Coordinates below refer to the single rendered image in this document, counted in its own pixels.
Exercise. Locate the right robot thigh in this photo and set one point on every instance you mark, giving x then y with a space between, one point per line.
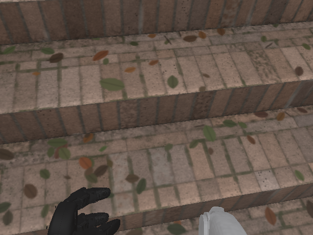
219 223

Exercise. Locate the right robot shin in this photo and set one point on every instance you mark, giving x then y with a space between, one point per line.
216 209

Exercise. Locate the left robot hand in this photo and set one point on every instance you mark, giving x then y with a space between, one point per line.
67 221

